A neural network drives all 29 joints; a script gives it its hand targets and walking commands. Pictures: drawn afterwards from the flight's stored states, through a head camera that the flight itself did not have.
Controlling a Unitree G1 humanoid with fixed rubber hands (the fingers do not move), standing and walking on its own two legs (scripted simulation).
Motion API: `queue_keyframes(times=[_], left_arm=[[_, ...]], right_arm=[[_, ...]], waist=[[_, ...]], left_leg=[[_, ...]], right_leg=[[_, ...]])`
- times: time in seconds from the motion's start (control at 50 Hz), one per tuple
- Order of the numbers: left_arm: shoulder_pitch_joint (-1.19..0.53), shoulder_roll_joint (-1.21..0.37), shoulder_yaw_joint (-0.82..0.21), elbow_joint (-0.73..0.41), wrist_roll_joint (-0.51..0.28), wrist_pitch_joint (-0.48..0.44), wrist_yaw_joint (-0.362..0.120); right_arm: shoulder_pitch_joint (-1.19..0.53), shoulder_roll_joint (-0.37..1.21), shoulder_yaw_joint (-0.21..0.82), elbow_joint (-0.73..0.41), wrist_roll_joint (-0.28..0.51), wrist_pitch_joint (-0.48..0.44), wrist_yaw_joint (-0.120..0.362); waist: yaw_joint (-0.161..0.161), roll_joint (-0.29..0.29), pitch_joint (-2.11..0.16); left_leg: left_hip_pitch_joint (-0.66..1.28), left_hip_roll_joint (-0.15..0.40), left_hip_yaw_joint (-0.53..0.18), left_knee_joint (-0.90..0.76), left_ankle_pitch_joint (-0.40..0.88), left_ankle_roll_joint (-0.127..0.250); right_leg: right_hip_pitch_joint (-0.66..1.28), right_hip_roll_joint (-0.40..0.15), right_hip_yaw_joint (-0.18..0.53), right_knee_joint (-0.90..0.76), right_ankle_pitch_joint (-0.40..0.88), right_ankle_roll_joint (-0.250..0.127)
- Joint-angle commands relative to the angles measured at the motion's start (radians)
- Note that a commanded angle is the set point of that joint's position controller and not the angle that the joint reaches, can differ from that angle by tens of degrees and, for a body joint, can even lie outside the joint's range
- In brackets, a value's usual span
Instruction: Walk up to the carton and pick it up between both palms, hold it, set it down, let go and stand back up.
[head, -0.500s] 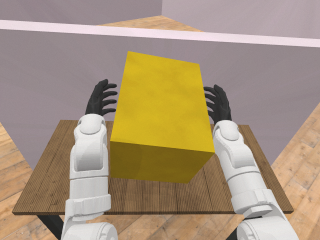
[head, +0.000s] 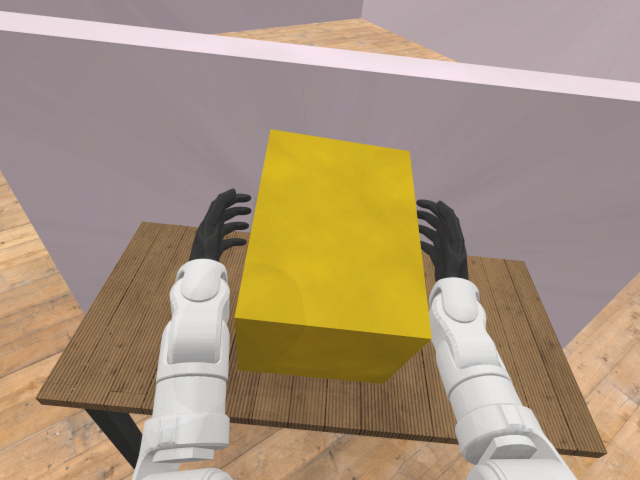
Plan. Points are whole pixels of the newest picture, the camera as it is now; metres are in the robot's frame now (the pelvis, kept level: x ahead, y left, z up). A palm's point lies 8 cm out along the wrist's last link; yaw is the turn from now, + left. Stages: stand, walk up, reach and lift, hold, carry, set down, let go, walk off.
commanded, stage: set down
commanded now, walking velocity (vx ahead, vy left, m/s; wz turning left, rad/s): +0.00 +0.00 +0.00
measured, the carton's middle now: (326, 256) +0.41 +0.01 +0.08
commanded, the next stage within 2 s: none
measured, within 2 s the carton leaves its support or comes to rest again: neither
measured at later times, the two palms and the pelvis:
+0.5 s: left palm (218, 272) +0.36 +0.15 +0.09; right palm (441, 272) +0.38 -0.14 +0.10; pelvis +0.00 +0.00 +0.00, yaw -2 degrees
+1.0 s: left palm (227, 294) +0.36 +0.14 +0.04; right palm (435, 278) +0.39 -0.14 +0.07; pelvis +0.00 -0.01 +0.00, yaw -4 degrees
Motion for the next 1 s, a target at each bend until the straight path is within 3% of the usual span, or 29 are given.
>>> queue_keyframes(times=[0.0,0.06,0.1,0.16,0.18,0.24,0.26,0.3,0.32,0.36,0.38,0.4,0.42,0.46,0.5,0.52,0.54,0.58,0.6,0.66,0.68,0.72,0.76,0.78,0.84,0.88,0.92,0.94,0.98], left_arm=[[-0.506,-0.435,-0.407,-0.081,-0.064,-0.055,-0.114],[-0.476,-0.439,-0.38,-0.022,-0.028,-0.048,-0.107],[-0.464,-0.442,-0.353,-0.031,-0.026,-0.063,-0.102],[-0.473,-0.468,-0.383,-0.025,-0.053,-0.091,-0.083],[-0.473,-0.465,-0.392,-0.023,-0.044,-0.094,-0.081],[-0.496,-0.469,-0.384,0.001,-0.042,-0.13,-0.065],[-0.514,-0.485,-0.4,-0.023,-0.049,-0.143,-0.061],[-0.517,-0.506,-0.43,-0.017,-0.072,-0.178,-0.049],[-0.513,-0.522,-0.423,0.018,-0.063,-0.18,-0.047],[-0.54,-0.523,-0.399,0.083,-0.057,-0.206,-0.045],[-0.534,-0.53,-0.396,0.076,-0.05,-0.211,-0.043],[-0.522,-0.515,-0.356,0.133,-0.034,-0.221,-0.043],[-0.533,-0.506,-0.331,0.164,-0.023,-0.224,-0.04],[-0.574,-0.535,-0.363,0.149,-0.042,-0.258,-0.036],[-0.618,-0.566,-0.365,0.164,-0.039,-0.29,-0.015],[-0.564,-0.537,-0.318,0.233,-0.025,-0.293,-0.018],[-0.602,-0.541,-0.311,0.235,-0.028,-0.31,-0.01],[-0.63,-0.54,-0.285,0.276,-0.018,-0.338,-0.014],[-0.659,-0.562,-0.309,0.254,-0.033,-0.362,-0.005],[-0.686,-0.55,-0.268,0.302,-0.006,-0.41,0.016],[-0.692,-0.549,-0.259,0.315,-0.011,-0.421,0.013],[-0.692,-0.555,-0.247,0.342,-0.012,-0.441,0.024],[-0.673,-0.545,-0.212,0.381,0.009,-0.452,0.026],[-0.661,-0.528,-0.168,0.436,0.016,-0.45,0.026],[-0.709,-0.519,-0.175,0.391,0.004,-0.482,0.037],[-0.73,-0.529,-0.188,0.392,-0.013,-0.514,0.049],[-0.728,-0.525,-0.175,0.409,0.014,-0.534,0.052],[-0.682,-0.501,-0.129,0.472,0.024,-0.531,0.039],[-0.7,-0.508,-0.146,0.436,0.017,-0.548,0.048]], right_arm=[[-0.596,0.375,0.307,-0.185,-0.03,-0.106,0.123],[-0.566,0.342,0.287,-0.127,-0.03,-0.099,0.136],[-0.599,0.356,0.315,-0.137,-0.033,-0.115,0.142],[-0.649,0.371,0.321,-0.173,-0.023,-0.145,0.147],[-0.597,0.347,0.29,-0.13,-0.037,-0.135,0.151],[-0.603,0.365,0.29,-0.076,-0.055,-0.143,0.163],[-0.58,0.364,0.272,-0.049,-0.065,-0.157,0.166],[-0.609,0.375,0.274,-0.077,-0.065,-0.182,0.163],[-0.598,0.364,0.258,-0.045,-0.064,-0.188,0.159],[-0.591,0.368,0.213,0.025,-0.102,-0.187,0.165],[-0.597,0.38,0.21,0.048,-0.101,-0.19,0.171],[-0.533,0.359,0.165,0.121,-0.131,-0.183,0.175],[-0.608,0.382,0.17,0.08,-0.123,-0.191,0.18],[-0.607,0.409,0.174,0.123,-0.127,-0.219,0.184],[-0.66,0.429,0.165,0.105,-0.133,-0.237,0.188],[-0.637,0.411,0.141,0.166,-0.143,-0.229,0.195],[-0.639,0.413,0.14,0.151,-0.148,-0.238,0.198],[-0.66,0.427,0.106,0.213,-0.18,-0.244,0.204],[-0.661,0.46,0.136,0.202,-0.179,-0.26,0.202],[-0.633,0.436,0.077,0.307,-0.201,-0.274,0.216],[-0.632,0.437,0.05,0.318,-0.23,-0.282,0.218],[-0.685,0.463,0.057,0.297,-0.221,-0.291,0.22],[-0.652,0.449,0.017,0.36,-0.245,-0.288,0.228],[-0.66,0.43,-0.025,0.398,-0.255,-0.275,0.229],[-0.672,0.484,-0.018,0.379,-0.281,-0.286,0.235],[-0.691,0.498,-0.025,0.345,-0.3,-0.303,0.233],[-0.666,0.501,-0.033,0.398,-0.308,-0.301,0.236],[-0.636,0.498,-0.038,0.435,-0.329,-0.281,0.231],[-0.638,0.508,-0.04,0.429,-0.335,-0.29,0.232]], waist=[[-0.003,0.099,-0.389],[-0.004,0.11,-0.37],[0.053,0.073,-0.345],[0.058,0.061,-0.393],[0.021,0.082,-0.413],[0.048,0.067,-0.435],[0.021,0.093,-0.483],[0.027,0.085,-0.509],[0.012,0.112,-0.516],[0.011,0.087,-0.459],[0.022,0.105,-0.442],[0.006,0.089,-0.407],[0.053,0.079,-0.451],[0.034,0.087,-0.469],[0.049,0.098,-0.511],[0.061,0.082,-0.475],[0.072,0.083,-0.517],[0.06,0.047,-0.488],[0.073,0.045,-0.525],[0.08,0.108,-0.523],[0.07,0.096,-0.547],[0.09,0.077,-0.581],[0.094,0.101,-0.528],[0.1,0.069,-0.466],[0.117,0.064,-0.519],[0.1,0.06,-0.627],[0.109,0.085,-0.614],[0.113,0.043,-0.534],[0.108,0.066,-0.587]], left_leg=[[0.143,-0.05,0.147,0.02,0.255,0.015],[0.154,-0.046,0.14,0.018,0.285,0.012],[0.143,-0.046,0.152,0.017,0.299,0.024],[0.153,-0.044,0.153,0.029,0.351,0.017],[0.174,-0.035,0.147,0.031,0.35,0.01],[0.165,-0.036,0.159,0.03,0.347,0.013],[0.185,-0.033,0.153,0.05,0.392,0.007],[0.185,-0.034,0.153,0.075,0.461,0.002],[0.183,-0.029,0.144,0.073,0.428,-0.004],[0.157,-0.025,0.145,0.047,0.372,0.001],[0.149,-0.032,0.156,0.042,0.373,0.003],[0.131,-0.033,0.15,0.036,0.333,0.007],[0.131,-0.027,0.16,0.025,0.312,0.012],[0.134,-0.032,0.163,0.049,0.364,0.003],[0.124,-0.023,0.161,0.062,0.406,-0.013],[0.114,-0.026,0.164,0.046,0.359,0.001],[0.1,-0.028,0.167,0.053,0.345,0.007],[0.079,-0.021,0.174,0.029,0.292,0.016],[0.081,-0.032,0.177,0.045,0.33,0.013],[0.089,-0.022,0.172,0.052,0.346,-0.005],[0.087,-0.021,0.181,0.051,0.341,-0.008],[0.092,-0.022,0.178,0.049,0.332,0.004],[0.07,-0.018,0.181,0.037,0.307,0.006],[0.05,-0.02,0.189,0.026,0.259,0.012],[0.031,-0.027,0.207,0.024,0.234,0.016],[0.034,-0.026,0.194,0.051,0.313,0.008],[0.005,-0.026,0.193,0.045,0.306,0.013],[-0.004,-0.024,0.199,0.033,0.279,0.027],[-0.013,-0.025,0.199,0.041,0.307,0.018]], right_leg=[[0.037,0.019,-0.08,0.002,0.247,0.047],[0.032,0.024,-0.078,-0.014,0.258,0.037],[0.03,0.028,-0.083,-0.001,0.255,0.043],[0.017,0.041,-0.084,-0.001,0.283,0.032],[0.019,0.041,-0.084,-0.012,0.266,0.026],[-0.009,0.043,-0.076,-0.004,0.265,0.023],[-0.037,0.041,-0.076,0.002,0.287,0.018],[-0.013,0.047,-0.078,0.003,0.35,0.013],[-0.041,0.042,-0.075,0.009,0.327,0.013],[-0.066,0.042,-0.08,-0.005,0.266,0.013],[-0.052,0.042,-0.075,-0.007,0.266,0.012],[-0.068,0.038,-0.081,-0.021,0.222,0.015],[-0.062,0.04,-0.075,-0.018,0.217,0.017],[-0.064,0.041,-0.072,-0.001,0.265,0.016],[-0.068,0.046,-0.075,0.002,0.287,0.006],[-0.078,0.038,-0.06,-0.011,0.25,0.004],[-0.081,0.038,-0.064,0.001,0.246,0.01],[-0.1,0.032,-0.06,-0.001,0.22,0.016],[-0.085,0.031,-0.058,0.002,0.267,0.022],[-0.137,0.037,-0.062,0.006,0.231,0.004],[-0.138,0.039,-0.066,0.009,0.223,0.003],[-0.148,0.037,-0.052,-0.004,0.225,0.004],[-0.162,0.037,-0.053,-0.008,0.184,-0.009],[-0.179,0.038,-0.052,-0.016,0.129,-0.006],[-0.176,0.032,-0.045,-0.006,0.128,0.0],[-0.179,0.041,-0.045,0.007,0.206,0.0],[-0.16,0.029,-0.032,0.004,0.219,-0.004],[-0.152,0.026,-0.028,0.001,0.196,0.004],[-0.148,0.03,-0.022,0.024,0.228,0.005]])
